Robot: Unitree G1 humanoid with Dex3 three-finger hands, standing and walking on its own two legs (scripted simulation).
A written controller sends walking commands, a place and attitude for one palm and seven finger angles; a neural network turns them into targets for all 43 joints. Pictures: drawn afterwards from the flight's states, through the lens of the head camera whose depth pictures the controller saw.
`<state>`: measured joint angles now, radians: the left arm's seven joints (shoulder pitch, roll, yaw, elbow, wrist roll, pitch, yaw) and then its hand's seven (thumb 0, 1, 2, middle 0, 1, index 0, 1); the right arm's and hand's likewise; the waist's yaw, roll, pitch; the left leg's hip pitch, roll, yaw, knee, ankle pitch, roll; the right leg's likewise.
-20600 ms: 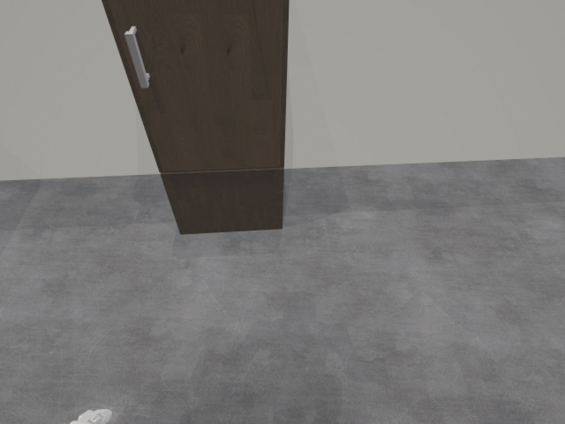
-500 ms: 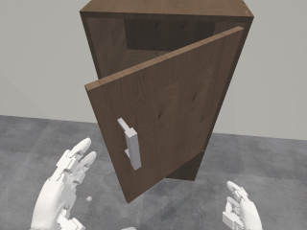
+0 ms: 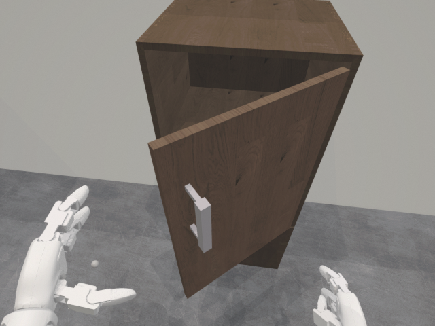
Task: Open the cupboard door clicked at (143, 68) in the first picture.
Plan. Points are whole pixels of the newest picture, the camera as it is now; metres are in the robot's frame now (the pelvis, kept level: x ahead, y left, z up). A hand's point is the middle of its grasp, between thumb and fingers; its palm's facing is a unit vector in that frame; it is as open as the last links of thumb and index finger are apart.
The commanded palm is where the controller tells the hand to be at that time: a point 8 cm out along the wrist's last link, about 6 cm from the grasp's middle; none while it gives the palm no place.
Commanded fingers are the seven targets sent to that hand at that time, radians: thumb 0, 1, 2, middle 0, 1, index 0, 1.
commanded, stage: draw the hand back to the body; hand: left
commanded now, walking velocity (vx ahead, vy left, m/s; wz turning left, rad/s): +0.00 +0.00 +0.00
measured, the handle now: (198, 219) +0.29 +0.07 +0.07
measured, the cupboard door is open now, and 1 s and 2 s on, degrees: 42 42 42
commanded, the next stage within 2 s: step back with the hand held close in 0.88 s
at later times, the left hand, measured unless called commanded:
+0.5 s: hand (56, 212) +0.22 +0.26 +0.17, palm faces +0.42 -0.82 -0.39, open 9.0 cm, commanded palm +0.17 +0.30 +0.19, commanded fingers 0.00 0.90 0.90 -0.20 -0.30 -0.20 -0.30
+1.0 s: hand (64, 217) +0.21 +0.24 +0.17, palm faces +0.43 -0.82 -0.38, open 7.4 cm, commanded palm +0.16 +0.28 +0.19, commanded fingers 0.00 0.90 0.90 -0.20 -0.30 -0.20 -0.30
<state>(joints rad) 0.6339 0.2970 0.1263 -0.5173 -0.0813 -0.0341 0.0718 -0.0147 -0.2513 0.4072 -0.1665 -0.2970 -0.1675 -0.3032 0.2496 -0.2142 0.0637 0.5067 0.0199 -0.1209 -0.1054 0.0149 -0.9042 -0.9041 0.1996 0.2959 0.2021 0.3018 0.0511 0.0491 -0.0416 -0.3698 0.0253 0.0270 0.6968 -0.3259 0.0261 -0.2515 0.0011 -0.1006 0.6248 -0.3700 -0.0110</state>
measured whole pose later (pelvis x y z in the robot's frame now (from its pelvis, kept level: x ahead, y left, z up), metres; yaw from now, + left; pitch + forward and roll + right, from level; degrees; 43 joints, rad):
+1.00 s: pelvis +0.02 -0.02 +0.02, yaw -1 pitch -4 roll +0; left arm 0.47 0.33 0.32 -0.38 -0.08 -0.06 0.11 0.01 0.89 0.90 -0.21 -0.30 -0.21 -0.30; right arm 0.18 -0.23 0.02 0.63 0.00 -0.07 -0.08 0.01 -0.90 -0.90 0.20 0.30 0.20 0.30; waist 0.07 0.05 0.03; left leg -0.12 0.03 0.05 0.42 -0.22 0.00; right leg -0.02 0.01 -0.08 0.37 -0.27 -0.03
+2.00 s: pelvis -0.13 +0.04 +0.00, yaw +2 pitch -2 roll -3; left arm 0.46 0.41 0.45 -0.54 -0.03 -0.20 0.17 0.01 0.89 0.90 -0.22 -0.30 -0.22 -0.30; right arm 0.16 -0.18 -0.01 0.61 -0.02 -0.09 -0.07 0.01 -0.90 -0.90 0.20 0.30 0.20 0.30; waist 0.01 -0.01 0.09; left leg -0.42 0.00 0.01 0.62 -0.17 0.07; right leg -0.48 0.07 0.05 0.99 -0.41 0.02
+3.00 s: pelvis -0.26 +0.04 +0.01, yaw -3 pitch -2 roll +1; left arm 0.48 0.38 0.42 -0.44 -0.04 -0.19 0.16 0.01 0.89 0.90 -0.21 -0.30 -0.21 -0.30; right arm 0.23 -0.18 0.01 0.66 -0.01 -0.14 -0.07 0.02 -0.91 -0.90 0.20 0.30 0.20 0.30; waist 0.00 -0.04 0.02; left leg -0.31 0.00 0.05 0.58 -0.24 0.02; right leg -0.17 -0.01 -0.02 0.61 -0.40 0.00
